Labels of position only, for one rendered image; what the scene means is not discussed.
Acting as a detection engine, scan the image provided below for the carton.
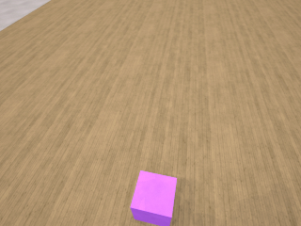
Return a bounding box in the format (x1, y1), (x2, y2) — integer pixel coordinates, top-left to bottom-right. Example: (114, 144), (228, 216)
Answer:
(130, 170), (177, 226)

